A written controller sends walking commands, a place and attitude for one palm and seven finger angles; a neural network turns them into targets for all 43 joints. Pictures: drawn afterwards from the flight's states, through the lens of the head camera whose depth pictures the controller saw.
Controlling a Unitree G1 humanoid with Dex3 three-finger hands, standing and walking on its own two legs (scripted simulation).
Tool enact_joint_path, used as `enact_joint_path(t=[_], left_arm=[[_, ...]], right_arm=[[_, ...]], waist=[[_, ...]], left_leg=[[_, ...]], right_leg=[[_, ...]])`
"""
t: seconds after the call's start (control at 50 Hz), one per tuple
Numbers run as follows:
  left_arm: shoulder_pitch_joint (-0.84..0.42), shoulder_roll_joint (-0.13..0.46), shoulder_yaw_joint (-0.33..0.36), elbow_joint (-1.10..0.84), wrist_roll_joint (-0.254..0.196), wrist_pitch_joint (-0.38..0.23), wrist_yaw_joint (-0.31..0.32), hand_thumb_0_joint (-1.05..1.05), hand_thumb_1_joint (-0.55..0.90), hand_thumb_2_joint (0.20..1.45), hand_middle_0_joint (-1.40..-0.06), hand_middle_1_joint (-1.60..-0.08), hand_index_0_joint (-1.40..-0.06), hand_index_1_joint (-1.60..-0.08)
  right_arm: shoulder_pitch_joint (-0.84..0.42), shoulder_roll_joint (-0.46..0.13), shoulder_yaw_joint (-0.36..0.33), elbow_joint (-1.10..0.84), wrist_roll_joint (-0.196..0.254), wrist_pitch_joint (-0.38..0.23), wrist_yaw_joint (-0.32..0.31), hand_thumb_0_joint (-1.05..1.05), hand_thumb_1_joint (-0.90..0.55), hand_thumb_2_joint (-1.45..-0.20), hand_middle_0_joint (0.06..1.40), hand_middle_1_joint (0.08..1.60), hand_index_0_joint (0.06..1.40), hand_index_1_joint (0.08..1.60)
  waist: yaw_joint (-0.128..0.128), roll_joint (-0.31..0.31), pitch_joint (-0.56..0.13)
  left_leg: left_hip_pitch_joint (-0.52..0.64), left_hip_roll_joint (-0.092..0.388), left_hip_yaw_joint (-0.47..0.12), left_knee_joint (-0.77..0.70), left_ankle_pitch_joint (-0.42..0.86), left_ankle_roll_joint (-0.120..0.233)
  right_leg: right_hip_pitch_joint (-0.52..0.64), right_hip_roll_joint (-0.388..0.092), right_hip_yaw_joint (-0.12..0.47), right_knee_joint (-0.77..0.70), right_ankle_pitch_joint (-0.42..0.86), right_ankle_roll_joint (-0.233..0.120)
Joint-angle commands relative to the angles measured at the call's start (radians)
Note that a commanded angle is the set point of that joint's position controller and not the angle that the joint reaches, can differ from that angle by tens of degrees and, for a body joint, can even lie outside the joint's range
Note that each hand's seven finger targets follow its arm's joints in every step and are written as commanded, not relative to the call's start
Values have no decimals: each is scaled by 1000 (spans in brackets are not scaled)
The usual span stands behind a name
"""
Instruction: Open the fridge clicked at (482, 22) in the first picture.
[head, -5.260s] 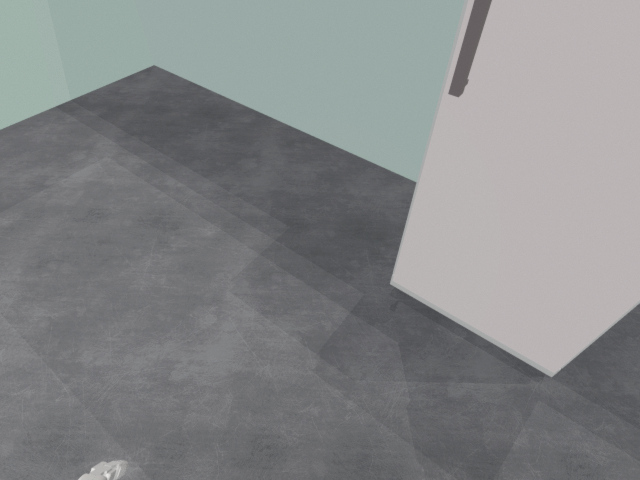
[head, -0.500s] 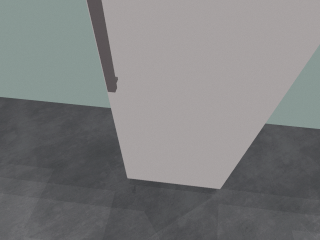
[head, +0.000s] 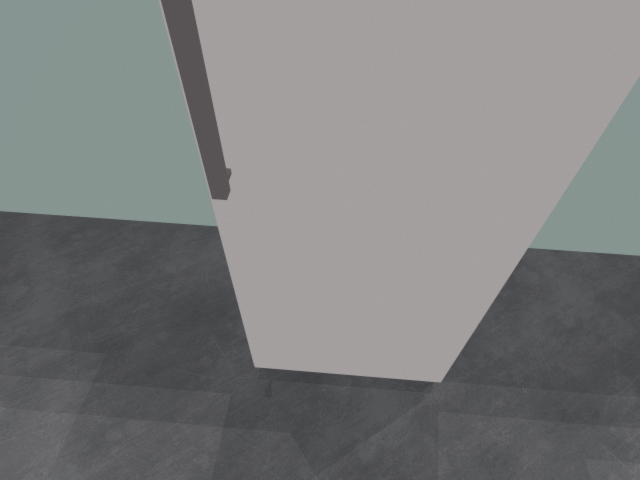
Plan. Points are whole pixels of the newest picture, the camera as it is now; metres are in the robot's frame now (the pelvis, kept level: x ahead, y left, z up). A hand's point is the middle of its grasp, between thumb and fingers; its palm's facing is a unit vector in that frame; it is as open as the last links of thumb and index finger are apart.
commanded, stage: come to a stop and stand still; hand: left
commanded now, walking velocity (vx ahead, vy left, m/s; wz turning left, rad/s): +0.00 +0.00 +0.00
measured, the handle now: (199, 72) +0.51 +0.20 +0.26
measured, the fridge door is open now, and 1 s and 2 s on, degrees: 0 0 0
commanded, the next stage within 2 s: look again from close up in 0.32 s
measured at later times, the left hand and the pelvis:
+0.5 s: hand out of the picture +0.01 +0.16 -0.18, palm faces +0.03 -0.98 -0.21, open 7.3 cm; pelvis +0.00 -0.01 +0.00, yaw +1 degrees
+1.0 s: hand out of the picture -0.03 +0.17 -0.18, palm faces +0.06 -0.98 -0.21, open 7.3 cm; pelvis -0.03 -0.01 -0.01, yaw +1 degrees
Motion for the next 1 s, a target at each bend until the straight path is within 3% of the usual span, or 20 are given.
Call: enact_joint_path(t=[0.0,0.12,0.38,0.4,0.42,0.44,0.46,0.5,0.54,0.6,0.62,0.74,0.8,0.9,0.98], left_arm=[[43,89,12,-23,-2,-13,8,0,900,900,-200,-300,-200,-300],[32,93,13,-27,-3,-11,9,0,900,900,-200,-300,-200,-300],[-5,132,23,-50,-4,-19,6,0,900,900,-200,-300,-200,-300],[73,145,12,-21,3,-31,47,0,900,900,-200,-300,-200,-300],[78,203,20,-35,3,-50,40,0,900,900,-200,-300,-200,-300],[65,195,25,-63,-4,-49,34,0,900,900,-200,-300,-200,-300],[37,172,14,-74,-7,-42,30,0,900,900,-200,-300,-200,-300],[6,149,7,-86,-4,-31,18,0,900,900,-200,-300,-200,-300],[-22,144,3,-96,1,-18,12,0,900,900,-200,-300,-200,-300],[-22,149,3,-113,2,-8,6,0,900,900,-200,-300,-200,-300],[-20,151,3,-115,3,-8,5,0,900,900,-200,-300,-200,-300],[-3,163,13,-143,5,-6,1,0,900,900,-200,-300,-200,-300],[9,162,14,-146,3,-10,0,0,900,900,-200,-300,-200,-300],[20,159,15,-137,1,-15,-1,0,900,900,-200,-300,-200,-300],[30,155,14,-126,-1,-16,0,0,900,900,-200,-300,-200,-300]], right_arm=[[82,-92,-17,-8,-4,-10,-13,0,-900,-900,200,300,200,300],[91,-83,-17,0,-5,-7,-14,0,-900,-900,200,300,200,300],[85,-112,-25,-3,-7,-10,-13,0,-900,-900,200,300,200,300],[-15,-139,-19,-77,-1,-26,-1,0,-900,-900,200,300,200,300],[15,-116,-14,-116,-1,-29,-4,0,-900,-900,200,300,200,300],[112,-92,-18,-107,3,-32,-3,0,-900,-900,200,300,200,300],[114,-101,-22,-106,0,-31,-9,0,-900,-900,200,300,200,300],[91,-117,-25,-111,-1,-17,-14,0,-900,-900,200,300,200,300],[67,-131,-23,-124,-7,-9,-12,0,-900,-900,200,300,200,300],[44,-143,-23,-146,-11,-2,-1,0,-900,-900,200,300,200,300],[49,-139,-21,-144,-12,-2,0,0,-900,-900,200,300,200,300],[51,-167,-23,-156,-16,-8,4,0,-900,-900,200,300,200,300],[66,-167,-22,-152,-15,-9,5,0,-900,-900,200,300,200,300],[91,-152,-16,-129,-12,-9,4,0,-900,-900,200,300,200,300],[105,-139,-13,-107,-11,-9,4,0,-900,-900,200,300,200,300]], waist=[[-13,11,37],[-10,14,68],[-15,7,35],[12,14,37],[-21,34,-48],[-46,26,-204],[-42,27,-238],[-36,-1,-125],[-31,-9,20],[-24,-3,119],[-26,24,116],[-20,37,98],[-22,-2,84],[-25,-17,76],[-22,9,71]], left_leg=[[-98,111,-83,-104,118,8],[-120,110,-79,-104,86,5],[-94,111,-78,-92,122,3],[-165,118,-33,100,224,-19],[-151,60,-29,135,288,-23],[-104,65,-55,70,166,-18],[-73,75,-63,74,239,-12],[-99,88,-78,46,213,-4],[-157,96,-97,9,172,6],[-225,82,-118,-49,-50,15],[-221,82,-118,-57,-57,16],[-258,81,-140,-103,-156,22],[-250,76,-134,-96,-136,23],[-223,68,-118,-75,-88,18],[-226,67,-115,-72,-77,14]], right_leg=[[56,-69,70,-44,91,-28],[54,-65,71,-52,66,-31],[85,-69,75,-53,109,-42],[94,-117,103,47,491,-46],[179,-155,82,95,874,-61],[238,-167,93,157,785,-80],[236,-142,73,173,695,-75],[141,-107,61,118,395,-63],[56,-77,52,81,184,-54],[-16,-58,85,-3,-134,-51],[-20,-56,84,-5,-141,-52],[7,-48,82,-8,-161,-47],[12,-54,93,-23,-167,-47],[6,-69,99,-48,-177,-50],[19,-74,93,-49,-167,-50]])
